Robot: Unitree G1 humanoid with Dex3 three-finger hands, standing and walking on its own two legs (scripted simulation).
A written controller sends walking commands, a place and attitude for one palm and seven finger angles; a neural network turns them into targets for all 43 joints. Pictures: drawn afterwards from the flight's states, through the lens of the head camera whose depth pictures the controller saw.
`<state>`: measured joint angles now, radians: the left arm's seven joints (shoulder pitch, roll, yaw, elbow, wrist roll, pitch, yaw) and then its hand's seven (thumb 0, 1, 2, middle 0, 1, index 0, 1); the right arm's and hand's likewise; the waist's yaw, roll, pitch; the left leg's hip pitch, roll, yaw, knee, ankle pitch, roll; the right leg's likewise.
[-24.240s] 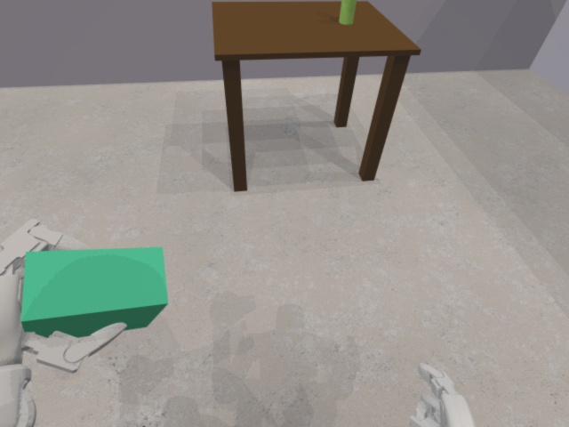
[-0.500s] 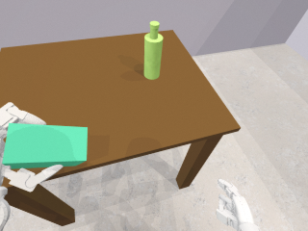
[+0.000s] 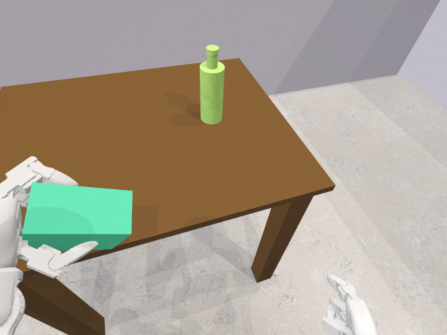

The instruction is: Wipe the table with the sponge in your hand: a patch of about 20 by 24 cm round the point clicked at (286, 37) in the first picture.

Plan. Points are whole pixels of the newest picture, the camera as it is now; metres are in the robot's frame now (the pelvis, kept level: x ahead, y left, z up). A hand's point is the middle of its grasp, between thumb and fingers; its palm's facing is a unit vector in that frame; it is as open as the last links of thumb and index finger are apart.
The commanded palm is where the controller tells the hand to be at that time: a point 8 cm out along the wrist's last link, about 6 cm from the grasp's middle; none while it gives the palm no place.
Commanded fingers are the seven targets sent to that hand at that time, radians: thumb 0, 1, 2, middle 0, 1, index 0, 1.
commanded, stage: come to a stop and stand still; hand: left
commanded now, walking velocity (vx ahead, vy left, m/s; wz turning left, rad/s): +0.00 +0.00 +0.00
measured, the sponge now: (93, 221) +0.24 +0.22 +0.12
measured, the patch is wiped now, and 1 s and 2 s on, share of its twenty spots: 0.00 0.00 0.00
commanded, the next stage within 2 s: look again from close up in 0.86 s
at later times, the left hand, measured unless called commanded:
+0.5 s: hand (47, 201) +0.24 +0.27 +0.16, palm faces +0.44 -0.84 -0.32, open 10.4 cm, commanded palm +0.18 +0.29 +0.18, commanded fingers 0.00 0.10 1.30 -1.20 -1.60 -1.20 -1.60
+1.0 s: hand (51, 208) +0.23 +0.26 +0.16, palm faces +0.38 -0.86 -0.34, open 10.4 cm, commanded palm +0.18 +0.30 +0.18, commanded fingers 0.00 0.10 1.30 -1.20 -1.60 -1.20 -1.60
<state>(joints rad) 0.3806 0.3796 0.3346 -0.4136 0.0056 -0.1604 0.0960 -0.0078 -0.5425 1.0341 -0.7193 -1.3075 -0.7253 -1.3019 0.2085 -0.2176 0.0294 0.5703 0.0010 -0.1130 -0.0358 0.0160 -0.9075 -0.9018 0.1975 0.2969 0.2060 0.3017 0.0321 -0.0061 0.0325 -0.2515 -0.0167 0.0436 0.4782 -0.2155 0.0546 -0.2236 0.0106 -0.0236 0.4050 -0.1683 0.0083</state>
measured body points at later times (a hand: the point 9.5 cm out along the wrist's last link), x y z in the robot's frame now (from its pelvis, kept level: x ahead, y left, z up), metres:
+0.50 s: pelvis +0.02 +0.01 +0.00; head +0.03 +0.04 +0.45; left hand +0.21 +0.31 +0.18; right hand +0.20 -0.21 -0.06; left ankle +0.03 +0.08 -0.74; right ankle +0.03 -0.13 -0.74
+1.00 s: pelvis +0.02 +0.02 +0.00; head +0.03 +0.04 +0.45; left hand +0.21 +0.31 +0.18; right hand +0.20 -0.20 -0.07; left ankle +0.03 +0.08 -0.74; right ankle +0.03 -0.13 -0.74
